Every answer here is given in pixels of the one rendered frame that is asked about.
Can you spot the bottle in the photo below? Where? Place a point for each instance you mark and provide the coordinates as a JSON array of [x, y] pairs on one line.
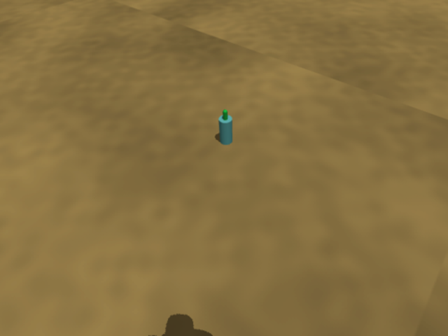
[[225, 128]]

